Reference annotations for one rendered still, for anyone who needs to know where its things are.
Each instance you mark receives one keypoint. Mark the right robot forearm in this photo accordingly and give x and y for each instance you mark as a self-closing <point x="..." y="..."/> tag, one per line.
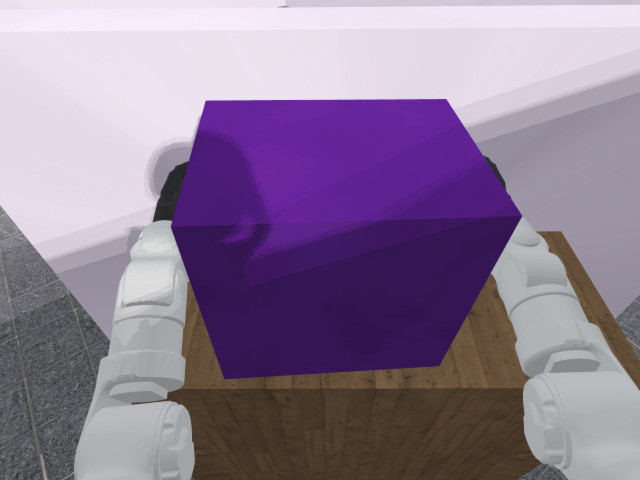
<point x="553" y="333"/>

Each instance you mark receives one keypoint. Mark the pedestal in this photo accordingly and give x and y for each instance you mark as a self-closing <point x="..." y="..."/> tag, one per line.
<point x="461" y="420"/>

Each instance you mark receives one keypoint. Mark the carton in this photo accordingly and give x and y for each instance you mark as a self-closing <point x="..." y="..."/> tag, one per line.
<point x="324" y="236"/>

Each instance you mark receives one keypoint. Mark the right robot upper arm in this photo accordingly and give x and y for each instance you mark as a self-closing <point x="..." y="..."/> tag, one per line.
<point x="587" y="424"/>

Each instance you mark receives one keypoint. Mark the left robot upper arm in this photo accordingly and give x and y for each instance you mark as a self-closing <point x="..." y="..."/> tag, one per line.
<point x="150" y="441"/>

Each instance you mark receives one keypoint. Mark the left robot forearm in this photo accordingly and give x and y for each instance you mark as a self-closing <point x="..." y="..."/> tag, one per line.
<point x="144" y="362"/>

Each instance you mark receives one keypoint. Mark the right robot hand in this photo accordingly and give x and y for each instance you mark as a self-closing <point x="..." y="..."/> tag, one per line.
<point x="495" y="170"/>

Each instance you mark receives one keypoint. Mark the left robot hand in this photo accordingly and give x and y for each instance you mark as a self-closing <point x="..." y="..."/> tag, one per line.
<point x="170" y="192"/>

